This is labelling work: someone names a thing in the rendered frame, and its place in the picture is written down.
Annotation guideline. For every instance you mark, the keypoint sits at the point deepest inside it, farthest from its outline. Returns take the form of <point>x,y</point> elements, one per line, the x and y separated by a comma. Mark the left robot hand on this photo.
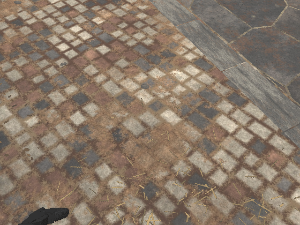
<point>46,216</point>

